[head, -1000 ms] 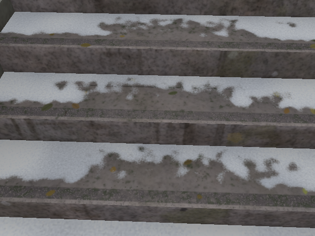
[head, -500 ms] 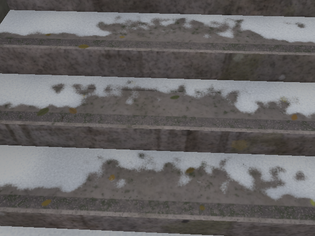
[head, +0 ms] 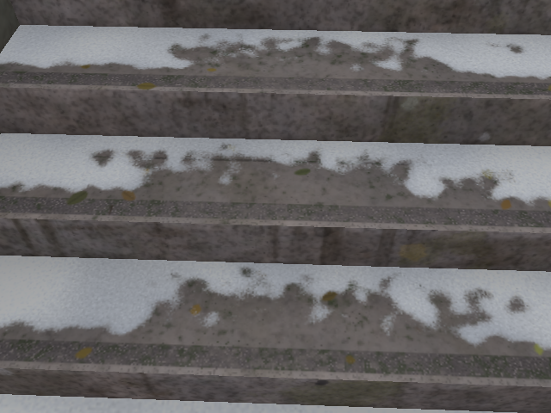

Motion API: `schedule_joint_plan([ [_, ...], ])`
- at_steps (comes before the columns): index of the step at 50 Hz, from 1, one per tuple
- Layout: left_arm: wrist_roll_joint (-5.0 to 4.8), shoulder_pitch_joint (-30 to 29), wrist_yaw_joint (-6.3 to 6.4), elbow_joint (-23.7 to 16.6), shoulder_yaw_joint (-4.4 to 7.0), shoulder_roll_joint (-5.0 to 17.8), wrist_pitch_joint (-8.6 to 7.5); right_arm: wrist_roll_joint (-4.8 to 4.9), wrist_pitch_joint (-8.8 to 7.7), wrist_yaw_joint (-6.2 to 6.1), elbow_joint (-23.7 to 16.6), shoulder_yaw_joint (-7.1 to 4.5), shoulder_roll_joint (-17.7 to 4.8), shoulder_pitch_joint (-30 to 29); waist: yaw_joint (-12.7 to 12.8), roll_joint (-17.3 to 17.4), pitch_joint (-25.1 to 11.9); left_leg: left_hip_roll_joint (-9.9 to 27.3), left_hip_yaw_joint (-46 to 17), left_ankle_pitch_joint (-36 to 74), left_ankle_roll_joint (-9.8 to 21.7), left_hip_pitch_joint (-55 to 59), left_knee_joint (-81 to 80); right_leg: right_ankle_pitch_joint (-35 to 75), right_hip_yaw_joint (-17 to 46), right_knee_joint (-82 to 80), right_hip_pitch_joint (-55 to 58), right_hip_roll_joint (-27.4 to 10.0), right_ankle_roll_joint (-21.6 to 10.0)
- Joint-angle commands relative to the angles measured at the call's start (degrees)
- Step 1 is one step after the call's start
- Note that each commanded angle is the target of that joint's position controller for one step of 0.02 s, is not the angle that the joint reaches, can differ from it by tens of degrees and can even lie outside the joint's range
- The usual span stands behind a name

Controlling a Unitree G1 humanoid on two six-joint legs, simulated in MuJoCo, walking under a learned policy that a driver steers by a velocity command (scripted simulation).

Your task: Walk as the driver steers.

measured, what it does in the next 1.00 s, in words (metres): stands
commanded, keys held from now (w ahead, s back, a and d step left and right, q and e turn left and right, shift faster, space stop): no key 0.64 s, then w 0.36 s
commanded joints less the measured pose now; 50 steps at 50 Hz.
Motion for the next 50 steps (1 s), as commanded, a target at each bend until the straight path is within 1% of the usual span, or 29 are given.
schedule_joint_plan([
  [1,0.01,4.3,-0.02,0.0,0.33,4.1,-0.16,-0.02,-0.11,0.02,-0.1,-0.33,-3.9,4.2,0.1,0.1,2.0,5.0,-3.6,15.5,1.5,-2.2,-3.2,16.2,3.4,-3.2,-2.5,-5.0,-1.6],
  [15,-0.01,6.4,-0.44,1.1,-0.42,2.9,-0.27,0.0,-0.15,0.43,1.0,0.36,-2.9,6.2,0.0,0.0,3.3,4.7,-4.2,6.8,1.5,-5.6,-4.5,7.4,3.9,-4.6,-6.2,-4.6,-1.5],
  [32,-0.03,8.4,-0.69,0.9,-0.64,2.2,-0.54,0.04,-0.47,0.67,0.7,0.55,-2.2,8.0,0.0,0.1,3.0,4.8,-4.7,4.3,1.6,-8.0,-4.5,5.1,4.2,-4.3,-8.3,-4.6,-1.6],
  [33,0.0,8.9,-0.72,1.0,-0.7,2.0,-0.51,0.02,-0.44,0.71,0.8,0.6,-2.1,8.6,0.0,0.2,1.7,4.4,-4.7,0.2,1.6,-7.7,-5.1,1.2,4.1,-4.8,-8.0,-4.1,-1.6],
  [35,0.1,8.9,-0.82,0.4,-0.13,3.2,-0.18,-0.04,-0.07,0.8,0.2,-0.1,-3.7,8.6,0.0,0.7,2.7,2.9,-4.7,-12.2,2.6,-9.5,-4.5,-10.5,3.4,-3.3,-10.0,-2.2,-2.5],
  [36,0.3,8.8,-0.99,-0.2,0.17,3.7,0.05,-0.16,0.22,0.95,-0.3,-0.46,-4.4,8.6,-0.1,1.0,4.0,2.6,-5.3,-19.7,3.6,-11.3,-4.2,-17.6,3.2,-2.2,-12.1,-1.5,-3.3],
  [37,0.53,8.6,-1.22,-0.9,0.25,3.6,0.18,-0.28,0.42,1.14,-0.8,-0.63,-4.4,8.9,-0.2,1.3,6.2,2.9,-6.4,-24.7,4.5,-13.0,-4.5,-22.0,3.5,-1.4,-14.8,-1.2,-3.9],
  [38,0.67,8.2,-1.42,-1.6,0.16,2.8,0.09,-0.29,0.43,1.26,-1.1,-0.72,-4.2,9.4,-0.5,1.9,7.6,3.8,-8.2,-26.9,5.3,-13.4,-4.9,-22.8,3.7,0.0,-16.8,-1.1,-4.2],
  [39,0.8,7.4,-1.58,-2.4,0.06,2.0,-0.23,-0.3,0.27,1.28,-1.2,-0.92,-4.3,10.4,-1.1,3.0,7.9,5.3,-10.7,-27.2,6.2,-12.2,-5.7,-20.6,3.3,2.1,-18.5,-0.7,-4.1],
  [40,1.03,6.4,-1.79,-3.2,0.0,1.4,-0.7,-0.34,0.05,1.28,-1.0,-1.33,-5.1,11.8,-1.8,4.6,7.0,7.5,-14.2,-27.3,7.4,-9.7,-7.7,-16.5,1.9,5.2,-20.1,0.1,-3.7],
  [41,1.28,5.6,-2.11,-4.0,-0.09,0.6,-1.26,-0.4,-0.14,1.3,-0.6,-2.0,-6.7,13.4,-2.3,7.5,5.3,10.8,-19.0,-28.7,9.2,-7.3,-11.0,-11.4,-1.0,10.0,-20.7,1.5,-3.2],
  [42,1.53,5.2,-2.44,-4.8,-0.1,0.5,-1.85,-0.39,-0.28,1.38,-0.6,-2.68,-8.2,13.4,-2.1,9.5,4.4,14.3,-22.8,-30.0,11.0,-7.3,-13.6,-7.7,-3.4,13.7,-19.9,1.4,-3.1],
  [43,1.52,4.9,-2.71,-5.5,0.11,1.2,-2.42,-0.21,-0.41,1.55,-0.9,-2.98,-8.3,12.3,-1.5,9.1,4.7,15.5,-23.7,-29.7,11.6,-10.4,-14.9,-7.3,-3.4,14.7,-17.4,0.3,-3.4],
  [44,1.2,6.1,-2.95,-5.6,0.19,1.0,-2.91,-0.14,-0.54,1.73,-1.5,-3.11,-8.3,10.0,0.1,8.4,5.4,14.8,-22.0,-28.7,11.1,-13.9,-14.3,-8.3,-3.6,12.2,-13.7,0.2,-3.8],
  [45,0.9,9.3,-3.09,-4.8,0.15,0.2,-3.34,0.04,-0.64,1.87,-2.5,-3.17,-8.0,6.9,2.4,7.6,6.2,12.6,-18.5,-27.0,10.0,-18.6,-12.0,-8.6,-3.9,7.1,-7.4,0.8,-4.5],
  [46,0.62,14.8,-3.0,-2.8,0.27,-0.2,-3.71,0.29,-0.81,1.95,-3.8,-3.14,-7.3,3.0,5.2,5.3,7.0,9.0,-13.8,-24.3,8.4,-24.8,-6.9,-7.7,-3.2,0.9,1.2,1.6,-5.0],
  [47,0.77,21.3,-2.43,-1.2,1.21,3.0,-4.19,0.51,-1.47,2.18,-6.1,-2.52,-4.8,-1.1,8.0,-2.9,6.5,3.7,-7.0,-18.2,5.8,-32.8,5.0,-13.4,8.2,-7.0,9.0,-5.1,-6.5],
  [48,0.51,27.7,-2.3,0.5,3.02,9.1,-4.29,0.28,-2.37,2.73,-8.9,-1.57,-1.6,-3.8,9.8,-16.6,5.7,-2.6,3.3,-11.4,3.4,-40.2,22.4,-26.0,28.3,-17.7,12.7,-16.9,-10.0],
  [49,0.71,25.9,-2.28,0.2,3.15,8.9,-3.92,-2.06,-2.86,3.15,-9.5,-2.2,-5.1,-4.7,7.5,-10.7,8.9,0.8,0.9,-10.5,4.5,-42.4,30.8,-25.8,32.5,-18.4,8.1,-20.8,-11.8],
  [50,0.88,21.8,-2.36,-1.2,2.75,7.5,-4.14,-2.2,-3.41,3.78,-9.2,-2.17,-4.4,-3.5,4.7,-6.5,9.5,2.5,-0.5,-6.7,4.9,-41.6,34.2,-22.0,30.0,-18.3,4.8,-19.9,-12.3],
])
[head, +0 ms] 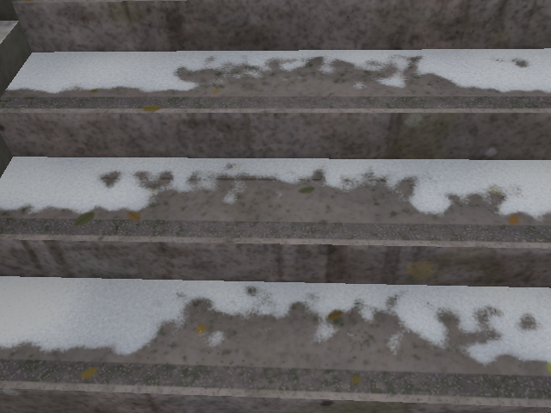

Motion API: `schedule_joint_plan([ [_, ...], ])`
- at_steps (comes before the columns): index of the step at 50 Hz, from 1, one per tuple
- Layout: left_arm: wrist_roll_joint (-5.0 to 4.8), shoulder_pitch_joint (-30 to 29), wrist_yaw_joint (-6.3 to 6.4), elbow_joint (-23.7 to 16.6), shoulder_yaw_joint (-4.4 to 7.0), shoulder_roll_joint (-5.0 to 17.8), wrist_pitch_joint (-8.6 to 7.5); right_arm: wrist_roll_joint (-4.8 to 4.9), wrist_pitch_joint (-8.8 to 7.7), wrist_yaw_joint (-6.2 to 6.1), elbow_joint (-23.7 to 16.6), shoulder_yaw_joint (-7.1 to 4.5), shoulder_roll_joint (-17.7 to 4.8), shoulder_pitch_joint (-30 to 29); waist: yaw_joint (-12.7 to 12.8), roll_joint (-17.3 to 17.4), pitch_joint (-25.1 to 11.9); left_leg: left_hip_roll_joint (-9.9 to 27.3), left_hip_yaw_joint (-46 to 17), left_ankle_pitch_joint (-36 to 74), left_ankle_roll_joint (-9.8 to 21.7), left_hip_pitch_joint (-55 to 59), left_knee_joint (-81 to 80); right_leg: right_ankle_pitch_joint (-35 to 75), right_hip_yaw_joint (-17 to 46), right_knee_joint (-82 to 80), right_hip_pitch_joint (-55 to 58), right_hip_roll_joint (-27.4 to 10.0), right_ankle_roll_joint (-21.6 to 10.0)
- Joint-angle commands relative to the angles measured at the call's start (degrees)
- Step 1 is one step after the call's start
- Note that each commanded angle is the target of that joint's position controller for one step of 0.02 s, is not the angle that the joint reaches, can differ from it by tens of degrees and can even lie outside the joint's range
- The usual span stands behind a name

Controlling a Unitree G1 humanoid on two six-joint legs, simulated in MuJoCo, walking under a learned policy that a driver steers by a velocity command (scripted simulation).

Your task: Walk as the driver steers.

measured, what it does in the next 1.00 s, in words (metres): walks ahead: left foot, then right foot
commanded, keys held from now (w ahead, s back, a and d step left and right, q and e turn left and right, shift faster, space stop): w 0.08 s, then no key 0.86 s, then w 0.06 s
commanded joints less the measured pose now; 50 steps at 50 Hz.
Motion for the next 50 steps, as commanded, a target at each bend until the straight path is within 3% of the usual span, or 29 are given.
schedule_joint_plan([
  [1,-0.02,10.7,0.21,1.4,1.54,7.3,-0.4,-0.85,-3.22,1.47,-7.2,-0.12,-2.3,-9.6,2.0,-6.4,13.8,2.9,-0.5,4.5,1.4,-28.5,13.8,-14.2,29.5,-23.1,8.8,-20.1,-8.0],
  [4,-0.31,8.5,0.39,0.9,0.8,5.5,-1.94,-0.82,-3.39,2.32,-7.0,-0.62,-2.7,-10.1,0.2,-5.1,9.9,3.0,1.7,11.5,0.3,-26.6,13.6,7.9,17.9,-22.3,11.8,-15.3,-6.4],
  [7,-0.15,10.0,0.66,2.2,-0.28,4.2,-2.49,-0.43,-2.96,1.61,-8.2,-0.27,-1.1,-13.5,-0.3,-6.2,8.3,0.5,5.4,12.8,-1.0,-23.8,8.4,43.6,8.2,-15.8,11.9,-12.7,-5.2],
  [10,0.04,9.2,1.17,2.5,-1.01,4.8,-2.32,0.63,-2.83,0.72,-10.6,0.84,0.0,-20.1,0.6,-9.3,8.0,-2.7,8.5,15.6,-0.9,-13.9,-6.3,54.8,3.8,-12.3,6.7,-9.8,-3.6],
  [11,0.06,9.1,1.31,2.6,-0.92,5.8,-2.33,0.89,-2.78,0.35,-10.5,0.85,-0.8,-19.6,0.4,-10.8,6.8,-3.8,8.8,17.1,-0.4,-9.8,-9.5,57.5,3.8,-10.3,6.4,-9.7,-3.3],
  [13,-0.54,7.0,1.55,2.4,-0.7,7.4,-2.66,1.02,-2.93,-0.42,-8.0,0.19,-3.5,-12.1,-2.7,-11.8,2.4,-5.3,7.4,21.0,1.5,0.1,-13.2,61.8,5.2,-3.6,6.6,-10.6,-2.5],
  [14,-1.22,4.8,1.53,2.1,-0.63,7.9,-2.58,0.67,-3.39,-0.69,-6.0,-0.25,-4.4,-6.2,-5.9,-10.3,0.1,-4.8,6.5,26.5,2.4,6.1,-18.5,59.2,4.8,2.8,6.7,-10.2,-1.7],
  [15,-1.97,4.4,1.46,2.0,-0.93,7.3,-2.64,-0.3,-4.11,-0.88,-4.4,-0.72,-6.1,-2.0,-7.5,-8.4,-2.2,-1.9,4.6,33.5,3.2,13.8,-21.8,49.8,4.6,10.0,3.0,-8.8,-0.8],
  [16,-2.42,4.8,1.53,0.4,-1.37,5.9,-2.52,-1.7,-4.96,-0.81,-3.5,-1.28,-9.6,3.3,-8.2,-2.2,-7.2,9.6,-5.3,60.2,4.9,24.9,-18.2,24.5,3.0,22.2,-5.6,-5.5,0.7],
  [17,-4.74,15.8,1.89,2.8,-2.51,-1.1,-0.85,-1.57,-4.89,-0.59,-3.5,-0.7,-9.5,3.1,-2.5,7.4,-17.3,24.6,-18.4,89.0,15.3,32.6,-14.8,-18.9,3.1,37.3,-10.3,0.7,2.4],
  [18,-2.85,15.7,2.29,4.7,-1.7,2.5,0.76,0.95,-4.26,-0.24,-4.5,-0.46,-7.5,-0.6,-2.1,1.5,-16.4,22.7,-18.0,73.1,17.1,24.0,-19.2,-16.2,6.2,38.2,-8.5,-1.1,2.5],
  [19,-0.36,10.3,2.0,3.6,-1.43,3.2,1.42,1.56,-3.8,-0.42,-5.9,0.41,-4.8,-7.0,-0.9,1.2,-7.4,19.3,-15.5,55.9,15.1,14.2,-24.3,-13.7,6.0,36.4,-9.3,-2.4,2.8],
  [20,0.96,6.9,1.62,3.1,-1.22,3.0,1.86,1.44,-3.47,-0.69,-6.4,1.34,-2.6,-10.8,0.4,0.6,-2.4,16.4,-13.0,45.3,12.4,7.2,-27.9,-11.4,6.2,32.3,-8.2,-3.7,3.1],
  [21,1.28,5.2,1.28,3.0,-1.04,3.1,2.46,1.2,-3.37,-1.19,-6.5,1.92,-1.9,-11.9,1.4,1.2,0.3,14.1,-10.0,42.6,10.4,2.5,-29.8,-10.4,6.1,27.8,-5.7,-4.4,3.4],
  [22,1.26,6.0,1.03,3.3,-1.3,2.0,3.15,1.01,-3.15,-1.63,-6.0,1.99,-2.5,-11.7,2.5,2.4,1.0,11.9,-6.9,40.0,8.7,-0.5,-30.5,-10.0,4.9,23.2,-2.7,-4.0,3.7],
  [24,0.52,5.9,1.4,4.1,-1.55,1.1,4.12,0.38,-3.1,-1.76,-4.9,1.78,-4.1,-8.7,2.1,1.9,-0.3,11.0,-6.5,35.3,7.8,0.9,-30.5,-11.1,3.3,16.6,-1.5,-2.6,4.1],
  [27,0.2,3.2,1.77,4.3,-1.5,1.5,5.1,0.84,-2.47,-1.67,-4.9,1.58,-5.0,-8.5,1.7,2.4,0.0,10.7,-8.3,13.7,6.5,-1.6,-33.1,-5.1,2.9,8.6,0.6,-2.8,3.6],
  [30,0.87,1.2,1.34,4.2,-1.78,1.6,5.01,1.85,-1.44,-1.48,-4.9,1.47,-4.9,-9.0,2.2,2.0,4.1,8.6,-8.6,-8.2,1.5,-10.3,-37.2,5.7,3.8,-1.3,6.7,-3.9,2.5],
  [31,1.1,0.9,1.33,3.8,-1.88,2.3,4.59,1.86,-1.25,-1.39,-4.7,1.42,-4.7,-8.3,1.9,1.3,5.5,7.9,-8.7,-9.6,-0.2,-10.8,-37.5,5.2,5.9,-4.7,6.5,-5.8,2.3],
  [32,0.53,-0.1,1.32,3.8,-1.63,3.8,4.12,2.12,-0.74,-1.39,-4.6,1.23,-4.2,-7.3,0.6,-2.1,8.7,5.9,-7.0,-6.3,-1.3,-7.6,-37.3,1.2,7.5,-6.6,-0.4,-6.3,2.0],
  [33,0.05,-0.9,1.4,4.0,-1.66,3.5,3.55,1.75,-0.61,-1.33,-4.2,1.27,-3.7,-6.1,-0.4,-4.8,9.3,5.4,-6.3,0.0,-1.2,-2.3,-34.8,0.8,7.7,-8.0,-4.1,-6.4,2.1],
  [35,-0.54,-1.8,1.57,4.0,-1.75,2.7,2.52,1.14,-0.91,-1.32,-2.9,1.32,-3.1,-3.2,-1.6,-6.3,6.7,5.0,-5.3,8.5,-0.4,4.8,-31.1,3.1,8.0,-9.9,-5.6,-7.1,2.4],
  [40,-0.73,-1.2,1.85,3.9,-1.66,2.9,1.91,0.98,-1.52,-1.28,-1.6,1.52,-2.5,-2.2,-1.8,-2.8,5.6,5.0,-4.5,13.1,0.1,6.6,-29.4,5.5,8.2,-10.7,-3.9,-7.7,1.8],
  [47,-0.68,0.1,2.03,4.1,-1.62,2.9,1.86,1.0,-1.5,-1.65,-0.8,1.82,-1.9,-1.9,-1.5,-2.2,5.4,5.1,-4.2,16.9,0.2,7.2,-28.4,7.8,7.9,-10.6,-2.5,-7.9,1.6],
  [50,0.0,0.1,2.04,3.7,-1.56,3.2,1.93,0.88,-0.99,-1.8,-0.8,1.57,-2.4,-2.2,-1.4,-1.2,5.2,4.2,-4.6,7.7,0.3,6.9,-29.2,0.8,6.9,-10.5,-2.9,-6.2,1.1],
])
Over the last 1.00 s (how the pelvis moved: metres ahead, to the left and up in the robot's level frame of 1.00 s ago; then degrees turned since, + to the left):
0.01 -0.02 -0.01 0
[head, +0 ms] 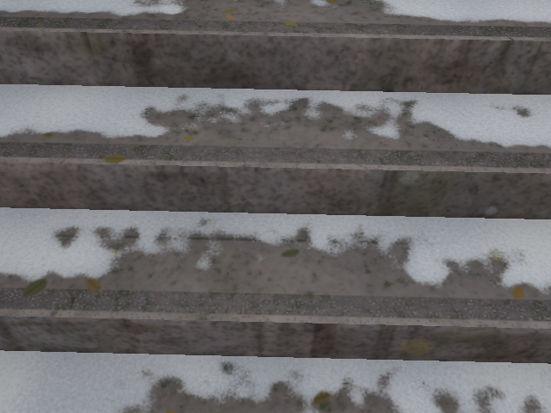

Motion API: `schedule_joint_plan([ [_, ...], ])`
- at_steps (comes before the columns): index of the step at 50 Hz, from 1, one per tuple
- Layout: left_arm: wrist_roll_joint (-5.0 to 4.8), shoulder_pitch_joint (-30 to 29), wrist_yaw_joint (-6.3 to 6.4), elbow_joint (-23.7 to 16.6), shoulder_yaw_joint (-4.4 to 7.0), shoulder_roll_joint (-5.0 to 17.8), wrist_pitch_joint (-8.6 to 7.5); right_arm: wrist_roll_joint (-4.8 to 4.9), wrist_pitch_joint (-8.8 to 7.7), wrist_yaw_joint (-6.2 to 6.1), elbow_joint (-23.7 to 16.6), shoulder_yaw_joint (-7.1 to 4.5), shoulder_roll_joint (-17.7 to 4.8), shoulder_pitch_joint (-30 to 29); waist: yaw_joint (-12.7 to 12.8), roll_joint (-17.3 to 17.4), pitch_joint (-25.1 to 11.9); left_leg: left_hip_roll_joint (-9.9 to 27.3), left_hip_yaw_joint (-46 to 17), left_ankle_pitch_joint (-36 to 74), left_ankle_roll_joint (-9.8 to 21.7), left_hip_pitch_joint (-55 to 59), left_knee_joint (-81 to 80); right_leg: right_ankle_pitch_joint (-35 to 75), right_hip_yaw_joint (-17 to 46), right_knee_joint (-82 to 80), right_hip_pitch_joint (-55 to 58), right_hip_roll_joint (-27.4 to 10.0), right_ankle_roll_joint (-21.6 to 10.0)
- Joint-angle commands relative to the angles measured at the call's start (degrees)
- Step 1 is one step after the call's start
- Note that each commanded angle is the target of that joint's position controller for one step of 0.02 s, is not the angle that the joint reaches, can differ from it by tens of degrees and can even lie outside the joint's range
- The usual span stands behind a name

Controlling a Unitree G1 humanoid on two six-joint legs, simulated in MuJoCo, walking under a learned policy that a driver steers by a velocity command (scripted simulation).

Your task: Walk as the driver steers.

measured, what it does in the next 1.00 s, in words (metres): climbs: right foot 0.15 m higher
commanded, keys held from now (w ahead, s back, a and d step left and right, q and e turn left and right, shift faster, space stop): w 1.00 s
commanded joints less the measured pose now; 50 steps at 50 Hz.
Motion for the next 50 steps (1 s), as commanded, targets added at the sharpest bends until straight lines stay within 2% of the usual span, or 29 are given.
schedule_joint_plan([
  [1,0.52,4.0,0.1,-1.1,0.78,4.5,-0.23,-0.08,0.17,-0.24,-1.1,-1.0,-5.1,2.5,0.1,1.5,3.9,7.4,-9.7,-11.1,0.1,0.7,-5.4,-4.8,4.0,-3.8,-6.7,-3.6,-2.6],
  [8,0.83,5.1,-0.61,-3.5,1.31,4.7,-1.01,-0.27,-0.53,0.58,-4.1,-1.7,-5.1,0.8,0.7,-2.5,7.8,5.5,-8.6,-21.2,4.0,-6.9,2.3,-14.1,7.1,-1.0,-9.5,-4.2,-6.9],
  [12,0.22,8.2,-0.47,-3.4,3.12,9.1,-1.8,-1.43,-2.66,1.45,-6.3,-1.5,-3.3,0.4,0.7,-9.3,7.2,1.6,-1.1,-13.8,2.2,-16.0,15.8,2.9,19.5,-4.4,1.3,-14.3,-12.3],
  [14,-0.4,3.8,-0.6,-5.1,3.25,8.0,-1.79,-0.94,-3.26,1.27,-5.1,-1.61,-2.9,5.6,-3.1,-5.4,6.5,2.0,-1.5,-13.1,2.8,-7.0,9.8,15.3,14.7,1.2,-3.4,-13.1,-11.8],
  [15,-0.91,-0.9,-0.93,-7.2,3.09,7.2,-2.23,-0.61,-3.74,1.13,-3.8,-2.35,-4.5,10.2,-6.1,0.2,5.8,3.6,-7.4,-8.2,3.9,1.8,3.9,26.2,8.1,10.4,-8.6,-8.1,-9.5],
  [16,-1.22,-3.3,-1.37,-9.6,2.91,5.8,-2.9,-0.63,-3.95,0.65,-2.4,-4.13,-10.1,15.1,-7.0,11.8,3.7,11.4,-20.6,3.3,6.8,13.3,-1.7,21.4,0.1,26.5,-20.1,-1.0,-5.9],
  [17,-0.05,-2.9,-1.52,-9.7,3.12,5.7,-2.97,-0.89,-3.34,0.41,-0.5,-4.97,-11.9,20.8,-8.0,16.8,1.5,21.9,-32.6,19.5,12.0,22.5,-6.0,-9.9,-4.9,43.6,-33.6,3.8,-3.6],
  [18,1.39,-3.4,-1.64,-9.5,3.7,6.5,-2.3,-1.11,-3.2,0.54,-0.4,-4.25,-9.9,20.0,-5.3,7.1,2.4,23.4,-30.3,19.1,13.6,20.9,-4.5,-15.6,-1.5,52.7,-37.8,0.2,-3.9],
  [19,1.57,-3.9,-2.13,-9.7,3.8,5.2,-2.25,-1.33,-2.98,0.76,-1.2,-3.86,-8.6,16.4,-3.6,2.9,2.5,21.9,-27.1,11.5,13.1,17.7,-4.9,-12.4,0.2,56.6,-38.8,-1.8,-4.2],
  [24,1.84,-7.0,-4.14,-12.0,4.06,3.2,-0.76,-1.07,-3.62,0.65,-0.9,-2.17,-6.0,12.6,0.2,2.7,5.3,15.3,-16.9,3.5,9.5,9.1,-10.2,-1.2,-2.4,64.8,-45.6,-3.5,-2.6],
  [25,1.2,-9.2,-3.23,-13.1,3.51,0.8,0.04,-1.75,-3.74,0.61,0.6,-2.21,-6.8,17.3,-2.4,7.6,4.3,17.6,-19.0,7.0,12.4,11.8,-9.3,-8.9,-6.1,84.3,-53.1,-0.6,-2.9],
  [27,0.9,-20.6,-1.19,-21.0,2.26,0.0,0.6,-2.06,-4.22,0.87,1.2,-1.97,-7.6,17.6,-2.2,5.5,8.8,22.3,-20.2,2.7,12.5,15.2,-10.2,-18.9,-1.0,99.9,-73.5,-3.3,-4.6],
  [29,0.81,-29.0,-0.36,-27.2,0.57,-0.9,-0.04,-2.53,-4.43,1.09,2.1,-1.12,-6.7,18.0,-3.1,4.3,10.6,21.2,-18.3,-4.9,9.9,15.0,-11.7,-23.5,-0.4,103.9,-83.3,-3.7,-6.7],
  [31,0.51,-31.2,-0.82,-31.1,-0.9,-1.0,-0.26,-2.15,-4.56,0.94,2.3,-0.3,-7.0,16.7,-1.6,1.8,10.6,18.8,-13.9,-9.8,6.9,9.9,-14.8,-22.5,-2.5,96.1,-81.6,-4.6,-7.1],
  [33,0.5,-34.2,-1.63,-35.8,-2.56,-1.4,0.22,-0.16,-3.73,0.06,3.6,0.65,-6.9,16.2,-1.2,1.8,11.3,14.7,-9.8,-5.0,6.5,0.5,-22.0,-19.0,-7.0,79.6,-70.1,-5.6,-6.2],
  [35,0.13,-26.4,-2.78,-34.0,-2.93,-1.9,1.54,1.24,-3.27,-0.4,0.5,0.49,-8.1,11.9,0.7,-0.6,4.9,13.0,-3.2,22.2,7.6,-8.8,-26.2,-7.6,-11.5,59.9,-38.8,-4.1,-7.2],
  [36,-0.21,-19.4,-2.48,-31.5,-2.52,-2.3,1.8,1.99,-3.75,-0.07,-0.5,0.1,-10.4,11.4,3.7,5.3,-3.0,14.1,-0.3,54.8,7.8,-5.1,-18.6,-5.1,-12.0,58.3,-25.5,-1.1,-8.2],
  [37,-1.24,-10.8,-1.64,-29.1,-0.89,2.5,1.39,3.07,-4.1,0.21,-1.8,-1.08,-15.4,11.3,9.5,9.4,-12.4,14.3,0.0,84.6,7.7,-1.2,-4.4,-5.9,-11.7,54.0,-12.5,3.3,-8.6],
  [38,-0.82,-3.2,-1.55,-27.1,0.56,5.1,0.98,3.47,-4.28,0.76,-2.3,-2.56,-19.2,10.3,13.0,12.8,-18.2,16.4,-1.9,93.9,6.0,6.7,8.1,-4.3,-9.6,44.9,-8.7,4.0,-8.8],
  [39,0.93,1.0,-1.77,-24.8,2.23,9.0,0.65,2.8,-4.36,1.57,-3.0,-3.4,-19.1,8.6,15.0,13.0,-21.0,14.9,-2.6,87.0,3.7,9.9,23.6,-7.9,-4.3,34.7,-5.7,3.8,-9.7],
  [40,2.26,4.2,-1.42,-21.2,4.01,14.7,0.26,2.35,-5.18,3.2,-4.8,-2.49,-11.6,11.3,11.2,-1.2,-20.8,5.7,-4.8,41.1,0.9,-9.0,46.3,-8.3,24.8,18.8,3.9,-10.4,-15.4],
  [41,0.87,4.4,-1.01,-19.0,6.33,20.7,1.59,-0.15,-5.36,4.77,-7.6,-2.69,-7.6,11.6,9.1,-14.1,-26.4,-4.0,-11.8,1.1,0.3,-17.6,71.8,-11.1,56.9,-3.4,3.8,-20.0,-17.3],
  [42,0.01,-3.1,-1.79,-18.3,6.01,17.4,1.37,-2.13,-4.73,4.89,-11.1,-2.51,-4.6,9.5,3.0,-6.8,-19.6,0.0,-16.6,3.1,1.2,-23.4,81.4,-28.9,54.6,-5.6,-4.6,-20.4,-14.7],
  [43,-0.01,-7.4,-2.21,-15.8,4.38,10.2,0.8,-2.73,-3.87,4.45,-13.8,-2.25,-3.6,5.2,-0.2,-1.4,-7.1,2.5,-11.2,4.7,1.5,-28.5,82.4,-38.5,45.5,-3.5,-15.7,-17.5,-13.1],
  [44,1.1,-7.1,-2.06,-12.9,3.52,5.3,0.12,-3.02,-3.3,3.55,-15.9,-1.89,-2.1,1.3,-0.6,3.6,0.3,4.2,-10.3,5.2,2.7,-34.4,83.3,-33.3,36.4,-0.1,-21.6,-16.8,-10.8],
  [45,1.65,-4.4,-2.46,-10.0,2.65,1.4,-1.16,-2.92,-2.91,3.0,-17.2,-1.38,-1.2,0.4,-1.4,3.6,0.6,4.3,-10.0,6.3,3.4,-35.9,85.9,-22.7,28.8,0.6,-23.4,-14.1,-9.6],
  [46,1.9,-3.6,-3.0,-7.6,2.26,0.0,-1.82,-1.97,-2.34,2.4,-18.0,-0.88,1.0,0.9,-2.8,-1.6,0.3,3.3,-10.1,3.9,4.3,-39.7,94.5,-16.7,24.4,-0.8,-22.4,-13.4,-9.7],
  [48,1.23,0.5,-4.05,-3.7,2.18,0.3,-3.48,-1.78,-1.34,1.6,-21.4,0.74,4.4,-2.3,-3.9,-2.3,1.8,3.4,-12.6,0.8,6.0,-50.0,98.6,-9.6,16.3,-0.4,-19.5,-11.5,-7.9],
  [50,0.94,0.6,-4.23,-3.1,1.66,0.3,-4.17,-1.48,-0.82,1.35,-21.9,1.18,3.7,-3.9,-4.9,-0.2,3.5,4.1,-11.2,2.8,5.3,-52.7,90.4,-7.8,9.5,-2.5,-21.4,-9.8,-5.8],
])
Over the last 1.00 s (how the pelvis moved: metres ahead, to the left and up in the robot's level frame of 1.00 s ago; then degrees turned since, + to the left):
0.21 0.00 0.01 0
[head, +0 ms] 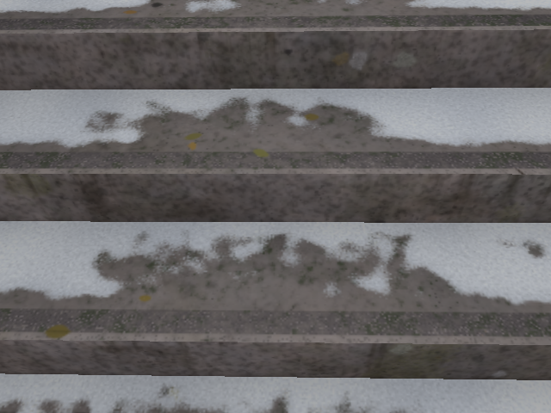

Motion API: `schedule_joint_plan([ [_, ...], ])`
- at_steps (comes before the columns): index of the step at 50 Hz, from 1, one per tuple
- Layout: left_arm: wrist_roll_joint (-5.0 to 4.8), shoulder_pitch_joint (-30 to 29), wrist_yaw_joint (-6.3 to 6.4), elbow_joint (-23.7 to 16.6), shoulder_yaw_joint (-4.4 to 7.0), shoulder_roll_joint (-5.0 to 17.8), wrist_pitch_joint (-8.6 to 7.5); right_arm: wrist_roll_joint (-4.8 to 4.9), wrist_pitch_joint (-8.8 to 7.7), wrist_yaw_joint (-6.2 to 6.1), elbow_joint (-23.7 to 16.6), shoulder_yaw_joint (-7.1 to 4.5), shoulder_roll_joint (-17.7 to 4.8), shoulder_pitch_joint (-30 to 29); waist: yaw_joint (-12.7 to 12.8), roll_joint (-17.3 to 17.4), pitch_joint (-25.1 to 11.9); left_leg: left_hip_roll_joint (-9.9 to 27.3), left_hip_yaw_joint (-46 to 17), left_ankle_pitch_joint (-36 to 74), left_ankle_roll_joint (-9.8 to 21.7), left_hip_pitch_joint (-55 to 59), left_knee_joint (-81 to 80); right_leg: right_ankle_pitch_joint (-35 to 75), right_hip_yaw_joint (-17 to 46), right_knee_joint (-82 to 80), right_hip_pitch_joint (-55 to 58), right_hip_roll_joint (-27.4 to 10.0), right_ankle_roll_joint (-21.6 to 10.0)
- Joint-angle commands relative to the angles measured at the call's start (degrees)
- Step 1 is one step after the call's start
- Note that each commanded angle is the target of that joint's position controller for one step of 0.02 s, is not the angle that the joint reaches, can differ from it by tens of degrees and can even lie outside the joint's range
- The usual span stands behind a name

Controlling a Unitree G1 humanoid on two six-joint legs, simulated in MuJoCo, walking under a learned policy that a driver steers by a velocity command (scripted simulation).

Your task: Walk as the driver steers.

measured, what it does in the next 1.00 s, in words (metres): climbs, turning left: left foot 0.15 m higher, then right foot 0.15 m higher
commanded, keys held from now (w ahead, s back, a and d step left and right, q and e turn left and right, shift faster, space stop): w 0.12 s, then w+q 0.80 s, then w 0.08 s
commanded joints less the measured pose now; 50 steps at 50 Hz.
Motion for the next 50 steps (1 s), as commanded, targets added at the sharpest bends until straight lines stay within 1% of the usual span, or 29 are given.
schedule_joint_plan([
  [1,-0.31,-1.1,-0.77,-1.0,-1.86,-2.9,-2.62,0.45,1.11,-0.28,-1.7,2.1,3.6,4.6,-3.5,-1.3,6.3,1.0,1.4,4.1,-0.3,-8.3,-4.1,2.8,15.1,-26.8,-3.7,-10.8,0.7],
  [3,-1.01,3.7,-0.4,-0.1,-1.9,-0.6,-3.29,0.82,1.36,-0.89,-2.0,2.41,4.6,2.2,-2.1,-2.9,5.5,1.0,4.5,2.8,-2.0,-15.1,4.2,5.3,16.5,-27.6,0.7,-11.9,-0.8],
  [6,-0.28,9.8,0.09,1.1,-1.41,2.6,-3.55,0.92,1.07,-1.79,-10.0,4.0,7.3,-13.0,1.6,-6.5,7.4,1.7,8.2,-11.1,-0.9,-30.5,10.8,10.6,17.5,-31.0,13.0,-13.2,-0.9],
  [11,-1.78,17.9,4.2,2.6,-0.81,3.5,-2.52,0.71,2.03,0.39,-13.3,4.51,4.9,-18.7,4.9,-7.0,3.6,4.9,15.3,-13.9,-0.5,-14.6,-21.1,27.0,10.9,-44.7,23.2,-14.1,-2.4],
  [12,-2.5,17.4,4.63,1.4,-1.45,2.3,-2.12,1.28,2.08,1.15,-12.3,4.46,5.2,-18.2,5.2,-4.6,2.9,4.0,17.8,-15.6,0.4,-9.2,-28.5,41.3,7.2,-44.1,25.9,-14.5,-2.5],
  [13,-3.75,15.2,4.78,0.1,-1.7,2.5,-2.0,2.66,2.21,0.93,-10.3,4.92,6.0,-14.7,1.6,-5.4,-1.0,-0.4,22.8,-14.5,2.2,5.8,-36.0,75.0,1.8,-39.0,22.3,-13.6,-1.8],
  [15,-2.98,15.5,4.81,-2.8,-0.11,9.4,-2.31,3.11,3.03,-0.25,-6.1,3.25,2.6,-1.4,-4.6,-12.9,-12.1,-6.6,22.9,-19.8,3.1,22.9,-44.0,110.6,2.4,-21.2,29.2,-18.1,-3.1],
  [17,-2.88,11.4,3.14,-5.9,1.77,13.2,-3.69,0.52,3.0,0.31,-1.2,0.83,-3.4,10.7,-10.0,-14.6,-18.9,-5.3,9.8,-22.9,5.8,38.5,-58.1,96.9,2.2,3.1,27.1,-17.6,-2.7],
  [18,-2.62,8.5,1.11,-11.3,1.52,9.7,-4.43,0.98,3.69,-0.33,1.5,-1.51,-9.0,14.7,-10.4,0.5,-18.2,6.4,-21.6,-36.8,14.4,48.4,-73.6,66.2,2.8,28.6,2.5,-6.7,0.6],
  [19,0.03,2.8,-0.62,-14.0,2.72,9.2,-5.21,1.63,4.82,-0.81,1.6,-3.72,-12.2,9.1,-8.0,7.5,-18.8,12.7,-52.7,-42.2,15.0,47.4,-98.9,19.1,10.1,55.4,-8.6,2.0,2.5],
  [20,1.35,3.2,-1.12,-18.3,1.97,4.0,-5.34,2.17,3.78,-0.5,2.2,-3.72,-10.8,2.4,-1.1,3.2,-13.4,13.7,-50.4,-42.5,12.0,43.3,-100.9,20.4,16.2,68.5,-17.2,-1.5,2.3],
  [22,1.25,-5.6,0.34,-24.3,-0.1,-1.7,-4.44,0.49,1.63,-0.78,8.2,-2.17,-3.5,5.1,1.9,-8.9,2.5,11.7,-32.2,-28.9,7.6,30.1,-94.3,18.9,13.5,74.6,-28.9,-3.9,0.7],
  [24,0.96,-4.7,1.64,-25.9,-2.9,-7.2,-1.96,-0.19,-0.13,-0.35,12.3,-1.01,0.6,7.8,5.9,-8.9,6.7,5.8,-16.1,-13.2,3.2,25.7,-89.7,16.1,13.3,76.9,-34.8,-5.3,-0.8],
  [26,0.43,-4.8,2.09,-27.0,-3.71,-6.8,-0.14,-0.28,-1.34,0.81,12.4,-0.55,-0.1,8.7,7.2,-5.8,8.0,3.6,-8.9,-6.8,0.6,24.2,-89.0,14.5,12.0,72.1,-38.7,-5.9,-0.3],
  [29,0.64,-15.5,3.37,-31.1,-4.76,-7.9,0.91,-0.33,-3.43,2.26,13.6,-0.26,-3.4,16.2,3.2,1.1,5.2,4.8,-12.4,-0.5,0.0,29.9,-91.6,8.8,6.0,84.6,-50.5,-5.1,0.2],
  [31,1.47,-24.0,3.62,-35.6,-5.88,-9.0,1.0,0.73,-3.45,1.83,14.3,-0.39,-4.4,19.2,1.8,0.9,6.4,4.7,-14.1,-5.5,-1.1,32.8,-93.5,5.8,6.4,80.8,-55.8,-6.6,-0.3],
  [33,1.76,-33.0,2.83,-39.6,-6.66,-8.5,1.02,0.4,-2.64,0.4,14.9,-0.56,-4.7,23.7,-2.0,1.7,6.2,3.4,-15.4,-3.4,0.4,35.0,-97.6,3.0,3.3,71.4,-54.8,-6.1,0.7],
  [35,1.22,-37.1,1.72,-42.1,-7.01,-7.4,1.41,1.75,-1.25,-2.45,13.4,-1.55,-5.7,25.2,-3.8,0.5,2.3,6.0,-15.9,13.8,3.7,40.1,-106.3,2.5,2.2,51.3,-41.8,-6.6,1.8],
  [37,-0.68,-27.9,1.67,-38.2,-6.48,-6.9,1.27,2.28,-0.79,-3.63,9.9,-2.1,-6.1,19.9,1.4,0.6,-4.1,4.7,-6.5,51.4,1.2,40.4,-101.6,1.1,-1.2,33.7,-18.6,-2.5,-0.1],
  [38,-1.57,-21.9,2.19,-35.6,-5.61,-5.4,1.79,2.4,-1.04,-3.66,7.5,-2.86,-8.4,17.7,4.3,2.2,-12.7,4.0,-4.7,72.8,0.4,40.1,-95.1,-0.2,-1.1,29.5,-3.7,1.7,-0.6],
  [39,-2.67,-13.6,2.76,-34.2,-3.67,-1.5,1.91,1.51,-2.53,-2.91,4.4,-4.42,-13.0,15.3,8.9,6.6,-16.2,7.5,-7.9,88.5,0.9,46.6,-86.0,-1.3,1.1,24.7,0.0,1.0,-1.0],
  [40,-3.15,-7.8,3.38,-33.4,-1.81,3.2,1.24,2.81,-4.39,-1.42,3.1,-5.69,-15.0,12.0,13.9,8.9,-19.0,8.4,-9.2,90.6,1.0,49.7,-74.8,-0.8,4.9,12.9,6.0,0.5,-2.0],
  [41,-1.32,-2.2,3.68,-31.0,0.28,7.5,0.21,3.11,-5.99,0.09,1.0,-6.08,-13.5,8.4,16.2,5.1,-22.2,4.2,-8.9,71.9,0.1,43.7,-59.7,-4.4,13.5,4.6,16.5,-4.1,-3.9],
  [42,0.2,-0.9,4.38,-28.6,2.22,12.9,0.33,3.13,-6.01,1.81,-4.0,-5.12,-4.1,8.3,12.2,-17.9,-22.5,-9.5,-3.7,1.6,-4.4,19.2,-30.6,10.9,46.3,-11.5,27.7,-23.3,-13.4],
  [43,-0.77,-5.8,4.19,-29.4,2.63,9.6,1.23,0.11,-5.62,2.33,-5.2,-4.96,-4.0,11.3,7.6,-15.1,-22.5,-6.6,-7.6,-6.0,-4.2,12.9,-14.2,4.2,61.8,-21.2,23.5,-25.3,-13.6],
  [45,-1.35,-11.7,3.63,-24.2,0.82,-0.9,0.06,-2.34,-3.66,1.84,-7.5,-3.25,0.6,8.7,0.9,0.6,-3.5,-1.8,-1.9,2.6,-3.4,3.7,-9.0,-18.4,45.8,-19.4,9.0,-22.7,-9.3],
  [46,-0.78,-8.8,3.76,-21.2,0.1,-3.7,-0.83,-2.75,-2.28,1.14,-8.4,-2.57,1.7,6.6,0.9,2.6,-0.2,-1.1,-2.3,1.0,-2.6,1.3,-6.5,-13.7,38.7,-18.4,4.9,-21.4,-7.2],
  [48,1.16,-4.4,2.85,-14.7,-0.45,-5.5,-2.59,-1.09,0.65,0.42,-7.9,-0.94,3.9,7.8,-1.6,-0.8,3.1,-2.3,-4.8,-0.1,-1.7,-2.7,1.4,-3.4,27.2,-21.9,2.3,-18.0,-4.0],
  [50,0.62,-1.5,0.97,-10.6,-0.1,-4.6,-3.81,-0.05,1.83,-0.02,-10.0,0.56,6.5,5.4,-3.8,-3.6,5.2,-1.7,-8.4,-2.7,-1.0,-9.6,0.9,2.3,20.4,-23.4,3.8,-16.5,-1.9],
])
Over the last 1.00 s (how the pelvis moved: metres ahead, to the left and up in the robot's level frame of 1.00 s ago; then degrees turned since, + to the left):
0.37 -0.08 0.11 1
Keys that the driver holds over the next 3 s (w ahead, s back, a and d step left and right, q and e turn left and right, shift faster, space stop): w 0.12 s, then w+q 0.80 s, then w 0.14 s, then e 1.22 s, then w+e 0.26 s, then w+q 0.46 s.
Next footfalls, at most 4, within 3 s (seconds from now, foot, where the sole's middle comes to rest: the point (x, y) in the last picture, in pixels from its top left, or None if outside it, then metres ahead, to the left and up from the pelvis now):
0.32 left None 0.38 0.06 -0.59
0.82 right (296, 268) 0.70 -0.02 -0.43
1.36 left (115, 147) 0.94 0.37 -0.28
1.90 right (210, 147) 0.93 0.16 -0.28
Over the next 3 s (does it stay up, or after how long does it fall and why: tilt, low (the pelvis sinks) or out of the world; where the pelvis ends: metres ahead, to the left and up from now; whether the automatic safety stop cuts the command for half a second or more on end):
stays up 1.12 0.08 0.51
